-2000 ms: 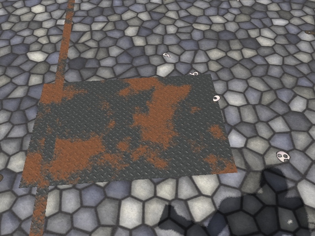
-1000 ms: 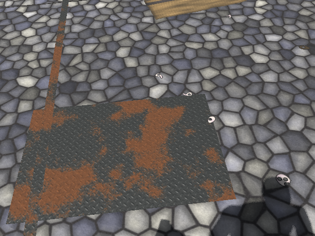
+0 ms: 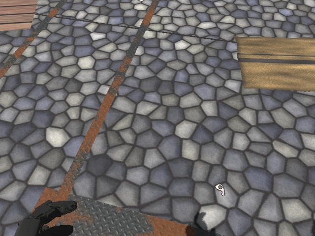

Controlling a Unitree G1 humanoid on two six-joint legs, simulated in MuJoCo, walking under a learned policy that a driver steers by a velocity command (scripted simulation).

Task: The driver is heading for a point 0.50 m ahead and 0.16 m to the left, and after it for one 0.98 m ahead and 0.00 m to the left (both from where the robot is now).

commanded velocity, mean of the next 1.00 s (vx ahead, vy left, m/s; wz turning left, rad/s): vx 0.60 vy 0.00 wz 0.18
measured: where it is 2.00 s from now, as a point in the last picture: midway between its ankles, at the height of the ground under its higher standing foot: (101, 182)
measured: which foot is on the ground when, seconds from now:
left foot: up 0.00-0.38, down 0.40-0.88, up 0.90-1.00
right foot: down 0.00-0.40, up 0.42-0.84, down 0.86-1.00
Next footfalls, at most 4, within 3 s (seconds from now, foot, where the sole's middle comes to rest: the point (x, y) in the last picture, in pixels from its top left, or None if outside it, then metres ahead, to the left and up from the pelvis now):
0.40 left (115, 234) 0.50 0.17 -0.75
0.86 right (124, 169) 0.79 0.13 -0.75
1.30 left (79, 167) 0.82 0.34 -0.75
1.80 right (126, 196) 0.66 0.12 -0.75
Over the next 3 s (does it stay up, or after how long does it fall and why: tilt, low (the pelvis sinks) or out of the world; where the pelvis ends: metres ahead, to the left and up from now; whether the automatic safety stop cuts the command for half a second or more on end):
stays up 0.76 0.22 0.02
